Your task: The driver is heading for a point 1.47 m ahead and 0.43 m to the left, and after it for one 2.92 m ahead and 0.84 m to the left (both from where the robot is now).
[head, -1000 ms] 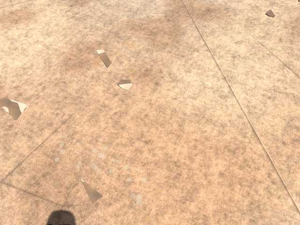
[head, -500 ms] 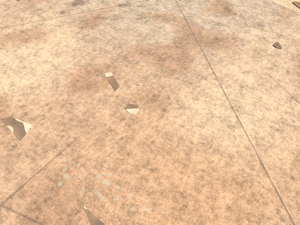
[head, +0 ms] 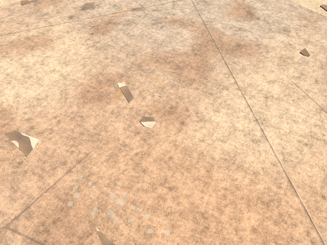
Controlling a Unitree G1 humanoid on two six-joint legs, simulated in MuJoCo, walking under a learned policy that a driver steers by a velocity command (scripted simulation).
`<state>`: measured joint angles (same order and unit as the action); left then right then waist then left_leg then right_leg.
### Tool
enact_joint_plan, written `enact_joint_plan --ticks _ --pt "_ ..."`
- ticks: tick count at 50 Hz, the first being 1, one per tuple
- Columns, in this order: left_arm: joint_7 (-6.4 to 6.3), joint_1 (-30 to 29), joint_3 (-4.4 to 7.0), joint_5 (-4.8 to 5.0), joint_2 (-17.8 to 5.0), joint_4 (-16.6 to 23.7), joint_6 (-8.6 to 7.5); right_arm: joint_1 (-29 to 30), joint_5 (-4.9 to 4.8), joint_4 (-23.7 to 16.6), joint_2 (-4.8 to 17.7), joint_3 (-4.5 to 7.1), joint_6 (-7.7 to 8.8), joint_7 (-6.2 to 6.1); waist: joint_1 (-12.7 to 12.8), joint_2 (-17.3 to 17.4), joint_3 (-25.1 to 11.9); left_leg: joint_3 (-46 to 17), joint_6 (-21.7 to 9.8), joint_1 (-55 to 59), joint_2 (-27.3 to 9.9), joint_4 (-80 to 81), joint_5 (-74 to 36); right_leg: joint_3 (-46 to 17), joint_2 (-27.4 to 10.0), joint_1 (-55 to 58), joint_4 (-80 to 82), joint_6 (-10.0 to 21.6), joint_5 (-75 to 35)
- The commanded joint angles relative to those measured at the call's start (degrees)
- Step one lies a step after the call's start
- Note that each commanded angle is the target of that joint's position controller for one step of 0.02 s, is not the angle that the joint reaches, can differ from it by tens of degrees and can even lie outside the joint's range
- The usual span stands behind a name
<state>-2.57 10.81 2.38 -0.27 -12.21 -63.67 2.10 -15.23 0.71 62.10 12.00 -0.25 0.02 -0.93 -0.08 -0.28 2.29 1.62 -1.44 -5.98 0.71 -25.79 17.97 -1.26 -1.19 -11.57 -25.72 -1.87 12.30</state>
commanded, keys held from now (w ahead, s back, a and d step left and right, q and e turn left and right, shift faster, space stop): no key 0.36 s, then w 0.28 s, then no key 0.36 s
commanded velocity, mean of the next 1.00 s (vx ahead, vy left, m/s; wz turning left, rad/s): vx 0.12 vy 0.00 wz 0.00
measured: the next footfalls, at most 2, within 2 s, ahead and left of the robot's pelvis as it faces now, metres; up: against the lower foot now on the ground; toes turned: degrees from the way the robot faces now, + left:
right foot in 0.66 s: +0.13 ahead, -0.17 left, +0.03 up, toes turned -3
left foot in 1.00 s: +0.32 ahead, +0.06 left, +0.04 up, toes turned +8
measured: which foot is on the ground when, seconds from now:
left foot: down 0.00-0.72, up 0.74-0.98, down 1.00-1.00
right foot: down 0.00-0.42, up 0.44-0.64, down 0.66-1.00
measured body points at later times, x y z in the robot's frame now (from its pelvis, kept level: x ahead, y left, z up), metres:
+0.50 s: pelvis +0.01 +0.00 +0.00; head +0.01 +0.00 +0.45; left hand +0.00 +0.25 -0.16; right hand -0.03 -0.24 -0.15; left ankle -0.04 +0.10 -0.74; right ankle -0.01 -0.12 -0.71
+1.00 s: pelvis +0.14 -0.07 +0.01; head +0.17 -0.07 +0.46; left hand +0.12 +0.16 -0.14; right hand +0.26 -0.31 -0.12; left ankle +0.22 +0.04 -0.70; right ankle +0.08 -0.17 -0.73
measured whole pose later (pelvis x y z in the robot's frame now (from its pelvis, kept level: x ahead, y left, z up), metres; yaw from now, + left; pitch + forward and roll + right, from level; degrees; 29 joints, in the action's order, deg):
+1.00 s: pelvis +0.14 -0.07 +0.01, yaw +1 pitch +0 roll -1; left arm -1.4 17.2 1.2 0.4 -8.3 -65.7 -2.3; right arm -7.2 -0.3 51.4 12.6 2.6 -2.0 -1.6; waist 0.3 1.8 3.1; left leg 3.4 -2.0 -26.9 -1.6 -42.5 20.3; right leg 7.3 -0.4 -3.8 -21.8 -4.3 32.6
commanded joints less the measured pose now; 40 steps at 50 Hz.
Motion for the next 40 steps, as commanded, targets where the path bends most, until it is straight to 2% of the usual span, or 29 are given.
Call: enact_joint_plan --ticks 1,18,19,20,21,22,23,24,25,27,28,29,31,32,33,34,35,36,37,38,39,40 --pt "-0.23 1.73 0.68 -0.03 -5.46 0.42 -0.34 -3.50 0.00 -0.82 5.66 0.83 0.32 -0.20 0.10 0.80 0.86 -3.02 0.39 -6.42 -3.37 6.16 -10.59 -0.96 -1.40 3.37 2.41 1.10 -9.45" --pt "-0.64 5.83 -0.29 0.10 -3.97 -2.46 -0.59 -8.22 -0.15 -0.46 3.95 0.62 0.25 -0.25 0.11 0.62 1.88 -3.55 -0.36 -6.89 -3.15 7.37 -9.75 -0.75 -1.75 1.54 2.95 0.51 -7.50" --pt "-0.72 6.63 -0.43 0.09 -3.42 -2.84 -0.52 -9.10 -0.16 -0.16 3.85 0.65 0.13 -0.41 0.05 1.13 0.77 -3.66 -0.74 -6.41 -2.95 8.15 -4.01 0.35 -0.89 1.74 2.21 0.51 -3.53" --pt "-0.88 6.33 -0.40 0.31 -3.34 -2.68 -0.46 -9.44 -0.53 -0.29 5.06 1.14 -0.08 -0.73 -0.36 2.24 1.27 -4.89 -1.98 -6.75 -3.19 9.39 6.73 2.41 0.85 0.06 -0.57 0.69 3.13" --pt "-1.02 5.33 -0.26 0.58 -3.55 -1.98 -0.60 -9.57 -1.04 -0.89 7.46 1.99 -0.25 -1.09 -1.13 4.86 2.61 -8.87 -4.37 -7.25 -5.44 11.74 19.14 5.04 2.94 -3.98 -5.65 0.93 11.01" --pt "-0.92 2.89 -0.21 0.58 -3.70 -0.53 -1.14 -11.37 -1.43 -1.22 9.42 2.76 -0.21 -1.34 -2.64 7.79 4.88 -16.43 -7.61 -6.65 -10.84 15.76 29.41 6.09 3.34 -10.98 -12.60 1.21 14.46" --pt "-0.52 0.47 -0.43 0.72 -3.21 1.20 -2.09 -12.62 -1.53 -1.50 11.52 3.70 0.19 -1.57 -3.88 10.67 7.37 -25.36 -11.64 -7.24 -17.86 19.39 33.29 4.27 0.64 -16.57 -21.79 2.01 14.17" --pt "0.03 -1.67 -0.29 1.42 -3.24 2.52 -3.06 -13.15 -0.88 -1.74 11.40 4.01 0.92 -1.80 -4.28 10.51 9.89 -30.72 -14.63 -5.21 -22.11 21.51 30.68 1.57 -1.96 -24.99 -31.49 2.55 16.95" --pt "0.58 -0.76 0.15 2.05 -3.65 2.54 -3.88 -13.00 -0.57 -1.85 9.66 3.72 1.68 -1.81 -3.08 8.68 10.62 -31.30 -15.39 -1.44 -23.18 20.98 26.65 -0.07 -3.68 -31.64 -38.88 2.95 17.93" --pt "1.53 1.40 0.58 2.47 -3.46 2.61 -5.54 -12.42 -1.24 -2.17 6.88 3.15 2.58 -1.54 -1.24 5.71 9.10 -25.45 -12.92 4.21 -20.49 18.71 18.33 -1.61 -6.13 -37.36 -42.15 3.62 15.42" --pt "1.86 0.39 0.81 2.44 -3.90 3.20 -6.29 -11.65 -1.55 -2.69 6.26 3.00 2.69 -1.37 -1.09 4.18 8.12 -21.13 -11.11 4.50 -18.25 18.61 14.05 -0.76 -6.59 -35.86 -36.64 3.40 13.24" --pt "2.19 -0.68 0.74 2.20 -3.50 3.49 -6.79 -11.78 -1.55 -2.79 6.22 2.95 2.48 -1.30 -1.41 4.16 6.89 -17.12 -9.82 3.47 -16.13 18.08 9.63 1.18 -5.93 -31.99 -31.64 2.98 11.72" --pt "2.82 -1.70 -0.01 1.85 -1.22 4.11 -7.20 -11.15 -1.40 -3.75 8.42 3.26 2.18 -1.40 -1.25 5.62 5.28 -11.12 -8.78 -3.20 -13.12 16.70 5.44 4.13 -3.81 -20.29 -20.90 2.23 9.35" --pt "2.95 -1.71 -0.11 2.07 -1.22 4.52 -7.09 -11.59 -1.60 -3.97 9.99 3.57 2.03 -1.28 -0.91 6.77 5.40 -10.37 -9.33 -6.54 -12.75 15.94 6.97 6.69 -1.65 -15.18 -17.01 1.84 11.38" --pt "2.88 0.37 0.03 2.22 -1.64 4.32 -6.85 -11.13 -1.96 -3.99 10.73 3.69 1.67 -1.20 1.04 6.88 5.75 -10.27 -9.08 -9.16 -13.13 13.50 6.13 7.89 -0.36 -9.83 -11.70 1.98 8.02" --pt "2.71 4.58 0.88 2.13 -3.66 2.85 -6.68 -10.89 -1.94 -4.38 9.94 3.39 1.36 -1.13 3.04 5.16 4.17 -8.90 -8.02 -9.91 -11.64 9.07 -1.59 9.72 2.21 -3.78 -7.61 1.87 2.17" --pt "2.65 7.47 2.33 2.28 -6.72 1.62 -7.03 -12.12 -1.95 -4.26 7.47 2.55 1.07 -0.98 4.36 0.52 1.17 -4.14 -4.96 -8.06 -6.93 -2.81 -20.87 9.57 3.51 2.94 -2.80 2.09 -3.60" --pt "2.47 14.91 3.71 2.75 -9.97 -0.08 -7.06 -12.13 -1.68 -4.76 7.68 2.34 1.17 -0.80 7.23 -2.04 -6.20 -1.70 -0.65 -14.26 -4.21 -17.54 -28.52 1.96 -1.47 17.14 -1.31 4.27 -10.84" --pt "1.92 24.26 4.03 2.82 -11.76 -2.71 -5.64 -10.11 -0.24 -6.41 5.40 1.33 1.73 -0.07 9.47 -12.77 -13.39 0.55 2.83 -26.83 -0.02 -35.95 3.23 -11.45 -13.03 31.92 1.53 7.51 -19.66" --pt "1.60 25.01 2.68 1.55 -8.51 -2.73 -4.95 -10.18 -1.61 -5.61 3.19 1.73 2.49 0.58 7.94 -11.06 -13.57 -7.04 3.18 -33.36 3.49 -47.68 19.97 -19.90 -20.27 31.07 3.19 10.48 -33.39" --pt "1.70 20.69 2.03 0.63 -8.03 -1.94 -5.08 -5.37 -3.56 -7.88 3.93 2.27 2.51 0.04 6.69 -5.36 -8.09 -8.67 1.80 -36.30 1.74 -52.22 17.75 -20.83 -21.61 22.94 7.58 11.77 -26.41" --pt "1.66 13.77 1.57 0.73 -8.00 0.10 -5.87 -3.62 -4.90 -9.11 4.19 2.48 2.07 -0.46 3.95 -6.72 -1.98 -8.43 0.79 -37.92 -0.96 -53.92 15.47 -18.23 -22.79 16.79 6.47 13.38 -25.54"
